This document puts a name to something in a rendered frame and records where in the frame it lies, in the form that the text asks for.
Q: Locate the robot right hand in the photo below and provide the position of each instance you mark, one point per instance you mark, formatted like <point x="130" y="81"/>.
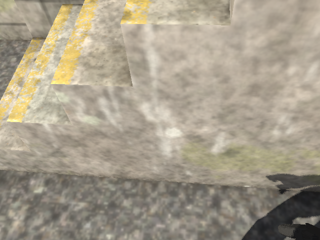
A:
<point x="300" y="231"/>

